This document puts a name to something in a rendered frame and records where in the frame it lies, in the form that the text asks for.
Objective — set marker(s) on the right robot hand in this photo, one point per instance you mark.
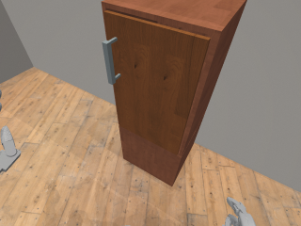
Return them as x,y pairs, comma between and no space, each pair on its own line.
244,219

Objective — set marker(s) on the left robot hand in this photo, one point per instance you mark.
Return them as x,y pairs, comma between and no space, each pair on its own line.
10,154

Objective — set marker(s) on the cupboard door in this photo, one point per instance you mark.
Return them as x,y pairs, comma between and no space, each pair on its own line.
159,68

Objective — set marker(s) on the handle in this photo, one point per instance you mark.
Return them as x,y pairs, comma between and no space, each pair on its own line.
109,62

